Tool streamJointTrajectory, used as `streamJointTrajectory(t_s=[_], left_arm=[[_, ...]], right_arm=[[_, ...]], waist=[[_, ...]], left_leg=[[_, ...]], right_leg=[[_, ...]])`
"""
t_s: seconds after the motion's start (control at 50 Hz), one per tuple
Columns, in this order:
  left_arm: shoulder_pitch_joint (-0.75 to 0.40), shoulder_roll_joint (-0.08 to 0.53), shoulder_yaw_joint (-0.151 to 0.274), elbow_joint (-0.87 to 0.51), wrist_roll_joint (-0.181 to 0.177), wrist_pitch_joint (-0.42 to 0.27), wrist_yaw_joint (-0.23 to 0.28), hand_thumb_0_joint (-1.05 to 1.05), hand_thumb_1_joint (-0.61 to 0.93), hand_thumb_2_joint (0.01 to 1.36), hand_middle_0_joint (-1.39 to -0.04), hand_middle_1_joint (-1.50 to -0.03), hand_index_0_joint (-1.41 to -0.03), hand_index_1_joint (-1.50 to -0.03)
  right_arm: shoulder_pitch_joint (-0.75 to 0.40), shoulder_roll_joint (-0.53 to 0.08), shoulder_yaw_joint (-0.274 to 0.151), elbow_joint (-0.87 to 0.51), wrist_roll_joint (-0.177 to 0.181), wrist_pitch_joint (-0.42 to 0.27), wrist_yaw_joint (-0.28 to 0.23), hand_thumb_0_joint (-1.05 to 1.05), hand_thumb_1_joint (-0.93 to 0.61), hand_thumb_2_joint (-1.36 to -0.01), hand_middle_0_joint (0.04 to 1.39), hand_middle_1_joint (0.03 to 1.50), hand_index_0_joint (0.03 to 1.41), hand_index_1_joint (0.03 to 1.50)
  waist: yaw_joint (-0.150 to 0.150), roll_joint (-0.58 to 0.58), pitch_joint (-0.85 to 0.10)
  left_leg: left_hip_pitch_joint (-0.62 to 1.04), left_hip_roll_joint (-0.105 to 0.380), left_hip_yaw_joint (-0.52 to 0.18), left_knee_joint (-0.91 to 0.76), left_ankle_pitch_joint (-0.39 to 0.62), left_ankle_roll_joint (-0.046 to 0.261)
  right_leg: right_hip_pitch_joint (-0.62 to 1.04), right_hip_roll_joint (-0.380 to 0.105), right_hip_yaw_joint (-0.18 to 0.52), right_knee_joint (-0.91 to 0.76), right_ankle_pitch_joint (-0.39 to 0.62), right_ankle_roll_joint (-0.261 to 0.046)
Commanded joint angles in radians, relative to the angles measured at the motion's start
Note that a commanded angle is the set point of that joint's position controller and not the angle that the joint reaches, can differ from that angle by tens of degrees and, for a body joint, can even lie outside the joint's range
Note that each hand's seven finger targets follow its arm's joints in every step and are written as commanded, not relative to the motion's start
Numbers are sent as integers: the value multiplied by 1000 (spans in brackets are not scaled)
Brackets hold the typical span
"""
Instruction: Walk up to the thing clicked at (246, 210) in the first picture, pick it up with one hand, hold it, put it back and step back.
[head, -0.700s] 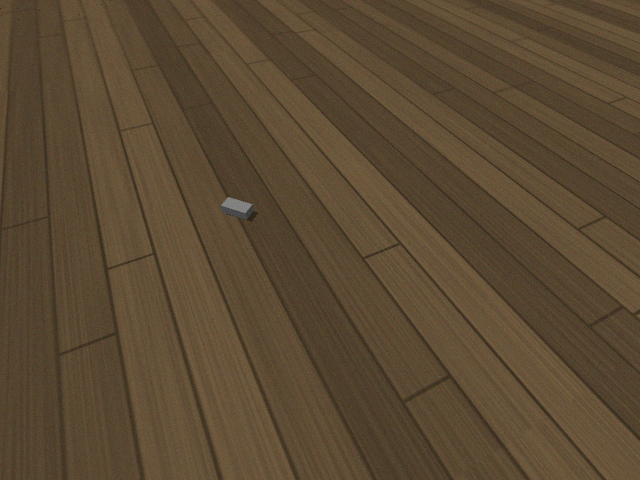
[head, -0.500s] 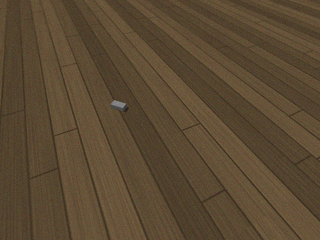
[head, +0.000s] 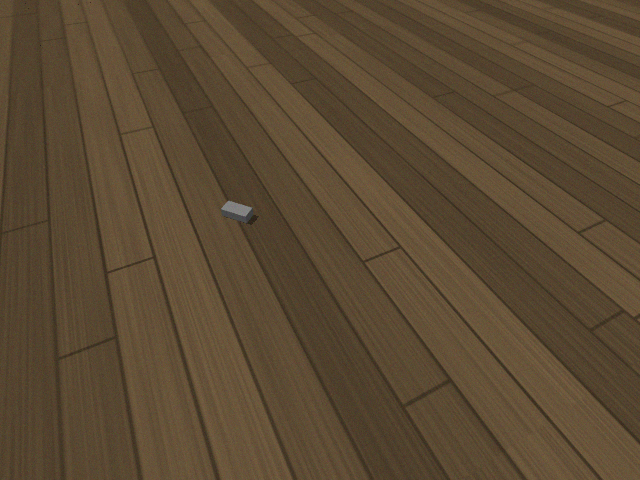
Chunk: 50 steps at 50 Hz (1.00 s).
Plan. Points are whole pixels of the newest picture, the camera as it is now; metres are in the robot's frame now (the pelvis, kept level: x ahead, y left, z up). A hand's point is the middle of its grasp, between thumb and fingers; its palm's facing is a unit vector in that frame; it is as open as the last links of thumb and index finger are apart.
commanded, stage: stand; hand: left
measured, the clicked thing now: (237, 211) +1.37 +0.40 -0.76
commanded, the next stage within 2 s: walk up in 0.42 s
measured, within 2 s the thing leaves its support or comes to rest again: neither
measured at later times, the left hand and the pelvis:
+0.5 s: hand out of the picture +0.07 +0.26 -0.15, palm faces -0.02 -0.94 -0.34, open 7.4 cm; pelvis +0.00 +0.01 +0.00, yaw -1 degrees
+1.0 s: hand (64, 411) +0.26 +0.40 -0.14, palm faces -0.21 -0.88 -0.43, open 7.4 cm; pelvis +0.13 +0.13 -0.01, yaw -9 degrees
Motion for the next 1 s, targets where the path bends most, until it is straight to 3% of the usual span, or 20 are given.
streamJointTrajectory(t_s=[0.0,0.38,0.4,0.42,0.44,0.46,0.5,0.54,0.62,0.66,0.68,0.7,0.72,0.74,0.76,0.78,0.82,0.84,0.88,0.98], left_arm=[[-42,211,41,-57,2,-24,16,0,900,900,-200,-300,-200,-300],[-31,215,39,-59,3,-28,17,0,900,900,-200,-300,-200,-300],[124,341,111,-73,3,-42,6,0,900,900,-200,-300,-200,-300],[181,361,122,-64,13,-49,1,0,900,900,-200,-300,-200,-300],[180,387,138,-67,20,-53,4,0,900,900,-200,-300,-200,-300],[159,396,147,-89,19,-62,11,0,900,900,-200,-300,-200,-300],[117,363,144,-125,13,-82,19,0,900,900,-200,-300,-200,-300],[111,354,143,-152,15,-86,16,0,900,900,-200,-300,-200,-300],[68,368,150,-201,23,-82,8,0,900,900,-200,-300,-200,-300],[9,380,150,-226,28,-79,7,0,900,900,-200,-300,-200,-300],[-34,378,149,-236,29,-74,5,0,900,900,-200,-300,-200,-300],[-54,338,138,-246,35,-70,7,0,900,900,-200,-300,-200,-300],[-5,258,117,-244,43,-68,15,0,900,900,-200,-300,-200,-300],[69,183,85,-240,29,-62,22,0,900,900,-200,-300,-200,-300],[105,213,80,-246,10,-60,30,0,900,900,-200,-300,-200,-300],[149,285,92,-238,1,-59,30,0,900,900,-200,-300,-200,-300],[175,361,114,-189,-8,-63,20,0,900,900,-200,-300,-200,-300],[224,368,123,-158,-15,-63,12,0,900,900,-200,-300,-200,-300],[231,339,119,-147,-16,-65,-4,0,900,900,-200,-300,-200,-300],[83,292,115,-238,-1,-69,-28,0,900,900,-200,-300,-200,-300]], right_arm=[[-35,-215,-43,-65,-1,-16,-10,0,-900,-900,200,300,200,300],[-32,-214,-43,-66,-1,-14,-9,0,-900,-900,200,300,200,300],[-62,-343,-132,-171,-42,-20,24,0,-900,-900,200,300,200,300],[-82,-309,-129,-189,-47,-13,38,0,-900,-900,200,300,200,300],[-110,-283,-126,-210,-54,-8,47,0,-900,-900,200,300,200,300],[-116,-267,-122,-234,-56,-5,55,0,-900,-900,200,300,200,300],[-77,-261,-130,-247,-52,-11,70,0,-900,-900,200,300,200,300],[-40,-262,-139,-254,-48,-13,78,0,-900,-900,200,300,200,300],[1,-264,-161,-288,-45,4,106,0,-900,-900,200,300,200,300],[65,-273,-175,-286,-40,5,109,0,-900,-900,200,300,200,300],[158,-270,-186,-264,-37,4,106,0,-900,-900,200,300,200,300],[276,-292,-205,-226,-40,0,96,0,-900,-900,200,300,200,300],[409,-347,-225,-186,-50,-7,83,0,-900,-900,200,300,200,300],[406,-387,-224,-204,-62,-16,70,0,-900,-900,200,300,200,300],[258,-419,-223,-273,-60,-21,61,0,-900,-900,200,300,200,300],[135,-476,-223,-308,-33,-22,68,0,-900,-900,200,300,200,300],[57,-409,-202,-343,-33,-24,65,0,-900,-900,200,300,200,300],[45,-358,-188,-356,-33,-30,64,0,-900,-900,200,300,200,300],[88,-325,-173,-338,-28,-39,64,0,-900,-900,200,300,200,300],[168,-344,-171,-337,-32,-43,68,0,-900,-900,200,300,200,300]], waist=[[-5,1,-63],[-6,-3,-73],[18,60,-109],[48,3,-52],[67,-65,19],[63,-49,54],[31,-54,57],[11,-100,32],[-16,-205,32],[-64,-209,25],[-124,-186,8],[-190,-65,-31],[-245,164,-91],[-218,389,-56],[-146,366,-10],[-90,341,-8],[-32,239,37],[-8,225,27],[-17,194,29],[-54,153,95]], left_leg=[[1,117,-95,-49,110,30],[16,120,-92,-43,128,29],[-25,61,-10,133,-338,76],[-236,27,15,238,-454,68],[-423,-8,4,411,-397,43],[-541,34,-81,502,-320,36],[-581,92,-134,548,-220,22],[-513,99,-126,512,-217,9],[-328,91,-72,419,-206,-6],[-133,87,-30,357,-163,3],[15,79,-9,279,-87,10],[196,61,7,226,-51,9],[346,68,-52,189,-150,1],[230,208,-282,11,-440,9],[50,332,-535,-148,-672,46],[-73,413,-690,-263,-874,155],[-147,364,-556,-196,-773,217],[-98,298,-408,-148,-632,202],[-83,238,-250,-117,-471,200],[-95,277,-184,-144,-344,236]], right_leg=[[11,-117,96,-51,110,-32],[17,-119,93,-57,132,-30],[24,-121,183,-32,-306,-95],[59,-200,331,-95,-538,-141],[90,-294,501,-174,-658,-194],[106,-361,586,-207,-690,-242],[126,-352,553,-198,-516,-258],[95,-292,450,-174,-414,-225],[-96,-214,308,-140,-370,-182],[-273,-179,238,-97,-354,-156],[-379,-159,199,-8,-381,-140],[-498,-107,149,174,-408,-115],[-610,-8,111,478,-450,-89],[-697,118,58,780,-476,-86],[-693,94,100,898,-384,-78],[-613,22,132,901,-349,-93],[-536,-54,100,860,-257,-60],[-517,-67,84,799,-203,-46],[-484,-60,33,674,-175,-26],[-417,-70,-4,448,-145,-16]])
